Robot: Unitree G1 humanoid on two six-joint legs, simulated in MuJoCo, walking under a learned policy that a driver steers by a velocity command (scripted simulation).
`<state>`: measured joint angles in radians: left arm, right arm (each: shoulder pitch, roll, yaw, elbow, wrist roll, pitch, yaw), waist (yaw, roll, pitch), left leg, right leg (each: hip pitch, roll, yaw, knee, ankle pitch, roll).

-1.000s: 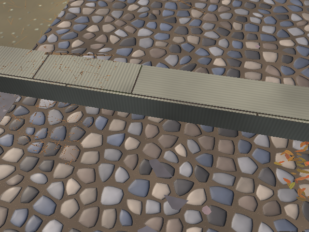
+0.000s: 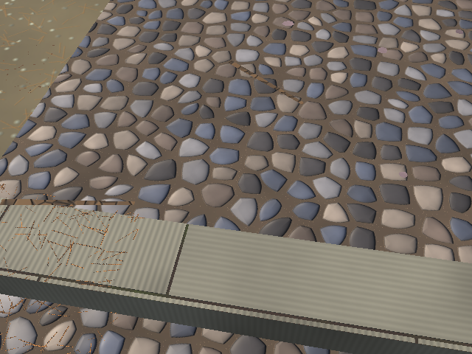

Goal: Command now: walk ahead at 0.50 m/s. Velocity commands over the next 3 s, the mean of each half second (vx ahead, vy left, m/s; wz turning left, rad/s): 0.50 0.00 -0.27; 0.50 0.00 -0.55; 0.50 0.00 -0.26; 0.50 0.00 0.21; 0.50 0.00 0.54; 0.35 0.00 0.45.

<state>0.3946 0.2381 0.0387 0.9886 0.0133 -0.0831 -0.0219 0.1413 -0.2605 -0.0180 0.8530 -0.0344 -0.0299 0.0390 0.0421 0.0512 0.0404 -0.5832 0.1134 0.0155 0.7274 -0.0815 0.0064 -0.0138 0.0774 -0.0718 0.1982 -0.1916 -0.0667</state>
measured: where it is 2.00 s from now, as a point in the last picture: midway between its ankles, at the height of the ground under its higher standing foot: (404, 170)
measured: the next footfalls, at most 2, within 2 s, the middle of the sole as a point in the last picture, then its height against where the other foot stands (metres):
left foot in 0.14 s outside the picture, level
right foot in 0.82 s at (333, 280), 0.14 m higher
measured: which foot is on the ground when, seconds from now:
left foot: up 0.00-0.12, down 0.14-0.84, up 0.86-1.00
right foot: down 0.00-0.16, up 0.18-0.80, down 0.82-1.00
